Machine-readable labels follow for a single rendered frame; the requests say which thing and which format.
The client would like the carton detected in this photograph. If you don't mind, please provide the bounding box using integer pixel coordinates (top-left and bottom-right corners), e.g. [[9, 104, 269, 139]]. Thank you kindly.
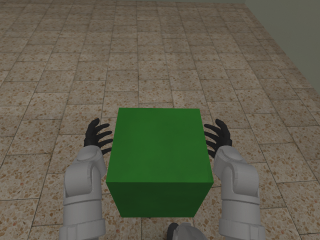
[[106, 107, 214, 218]]

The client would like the left robot hand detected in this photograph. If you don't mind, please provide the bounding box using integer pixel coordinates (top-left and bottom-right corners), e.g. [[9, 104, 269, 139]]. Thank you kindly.
[[83, 118, 113, 155]]

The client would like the robot left forearm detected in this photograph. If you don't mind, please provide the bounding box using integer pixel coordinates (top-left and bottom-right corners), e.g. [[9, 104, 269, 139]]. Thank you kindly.
[[58, 145, 107, 240]]

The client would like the right robot hand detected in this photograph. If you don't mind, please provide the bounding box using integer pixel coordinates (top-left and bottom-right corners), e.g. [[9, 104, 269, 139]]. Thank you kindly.
[[204, 119, 232, 158]]

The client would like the robot right forearm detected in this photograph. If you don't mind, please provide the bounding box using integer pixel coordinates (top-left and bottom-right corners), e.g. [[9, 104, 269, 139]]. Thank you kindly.
[[213, 145, 266, 240]]

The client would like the robot right foot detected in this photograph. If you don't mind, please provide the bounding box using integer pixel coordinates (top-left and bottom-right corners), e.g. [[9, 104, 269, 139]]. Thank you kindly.
[[167, 222, 179, 240]]

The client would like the robot right shin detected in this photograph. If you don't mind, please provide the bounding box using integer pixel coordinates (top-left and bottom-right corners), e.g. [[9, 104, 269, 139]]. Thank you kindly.
[[172, 222, 191, 240]]

